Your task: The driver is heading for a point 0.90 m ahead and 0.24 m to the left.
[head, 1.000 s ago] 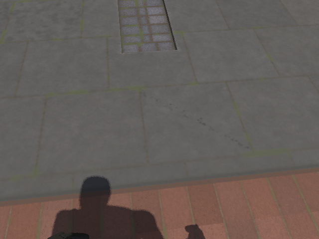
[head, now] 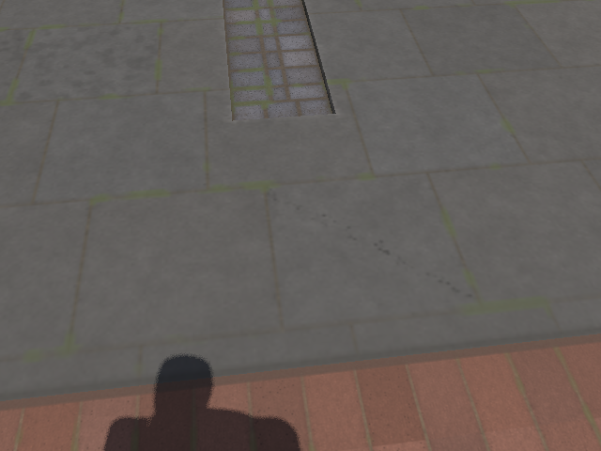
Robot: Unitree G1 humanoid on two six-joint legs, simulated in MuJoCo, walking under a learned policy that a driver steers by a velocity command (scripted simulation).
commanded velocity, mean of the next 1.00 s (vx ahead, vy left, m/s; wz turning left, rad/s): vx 0.32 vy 0.00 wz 0.14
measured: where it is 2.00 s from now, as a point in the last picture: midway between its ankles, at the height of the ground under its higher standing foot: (281, 283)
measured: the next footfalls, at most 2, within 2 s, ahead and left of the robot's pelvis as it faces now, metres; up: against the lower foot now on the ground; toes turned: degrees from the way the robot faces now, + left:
right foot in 0.46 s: +0.11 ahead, -0.16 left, +0.00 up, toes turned -2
left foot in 0.84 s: +0.42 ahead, +0.04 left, +0.16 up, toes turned +8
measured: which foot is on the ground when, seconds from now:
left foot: down 0.00-0.48, up 0.50-0.82, down 0.84-1.00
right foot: down 0.00-0.18, up 0.20-0.44, down 0.46-0.90, up 0.92-1.00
